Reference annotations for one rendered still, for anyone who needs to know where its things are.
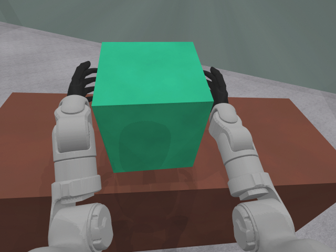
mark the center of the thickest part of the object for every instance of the right robot forearm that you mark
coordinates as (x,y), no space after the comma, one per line
(247,179)

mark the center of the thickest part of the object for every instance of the pedestal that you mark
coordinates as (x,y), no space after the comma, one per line
(165,208)

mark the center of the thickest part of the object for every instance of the left robot upper arm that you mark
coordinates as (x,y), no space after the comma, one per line
(82,228)

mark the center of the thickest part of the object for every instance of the left robot hand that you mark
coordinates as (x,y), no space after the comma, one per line
(78,82)

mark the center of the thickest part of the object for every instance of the left robot forearm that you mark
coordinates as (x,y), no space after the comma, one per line
(74,151)

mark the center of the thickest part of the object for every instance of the right robot upper arm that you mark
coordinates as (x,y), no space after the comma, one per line
(265,226)

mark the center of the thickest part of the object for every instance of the right robot hand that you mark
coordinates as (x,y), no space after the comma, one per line
(217,86)

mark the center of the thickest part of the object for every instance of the carton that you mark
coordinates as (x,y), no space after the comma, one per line
(151,102)

